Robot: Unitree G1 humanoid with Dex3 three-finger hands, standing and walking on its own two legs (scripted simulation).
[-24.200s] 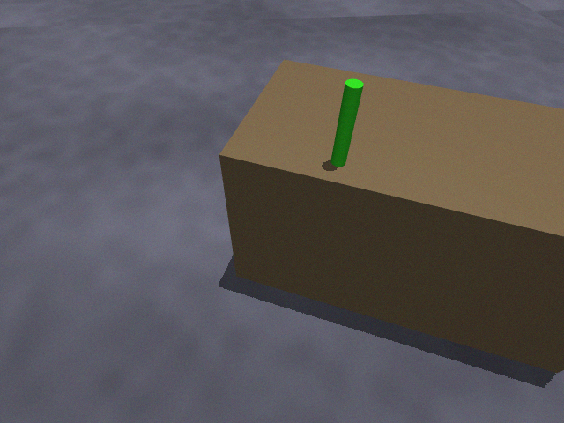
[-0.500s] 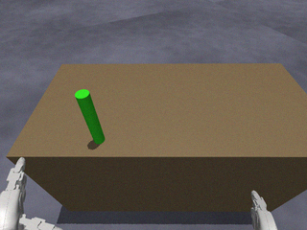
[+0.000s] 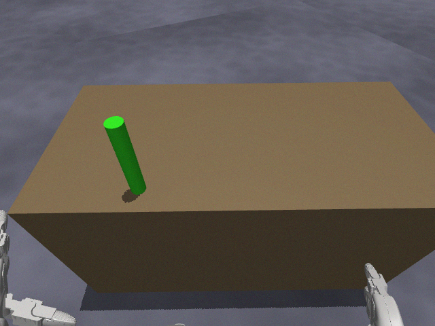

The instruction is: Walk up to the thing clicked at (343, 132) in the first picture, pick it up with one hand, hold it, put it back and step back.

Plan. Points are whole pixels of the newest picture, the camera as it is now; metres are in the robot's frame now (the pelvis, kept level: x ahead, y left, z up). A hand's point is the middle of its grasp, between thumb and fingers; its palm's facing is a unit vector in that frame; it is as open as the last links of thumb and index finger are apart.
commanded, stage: home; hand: left
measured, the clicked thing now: (127, 160) +0.46 +0.23 +0.03
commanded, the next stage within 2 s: none
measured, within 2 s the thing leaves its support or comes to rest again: neither
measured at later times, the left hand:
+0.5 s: hand (128, 299) +0.19 +0.18 -0.07, palm faces +0.10 -0.98 -0.18, open 17.5 cm
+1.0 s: hand (129, 297) +0.19 +0.18 -0.07, palm faces +0.12 -0.96 -0.26, open 17.5 cm
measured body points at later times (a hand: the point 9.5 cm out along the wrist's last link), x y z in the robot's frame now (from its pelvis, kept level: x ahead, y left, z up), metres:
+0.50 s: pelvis +0.02 +0.01 -0.01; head +0.05 +0.02 +0.44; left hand +0.18 +0.24 -0.06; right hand +0.18 -0.22 -0.05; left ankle +0.04 +0.12 -0.70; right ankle +0.01 -0.12 -0.70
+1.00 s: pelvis +0.02 +0.00 -0.01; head +0.05 +0.00 +0.44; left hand +0.18 +0.23 -0.05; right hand +0.17 -0.24 -0.09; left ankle +0.04 +0.12 -0.70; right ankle +0.01 -0.12 -0.70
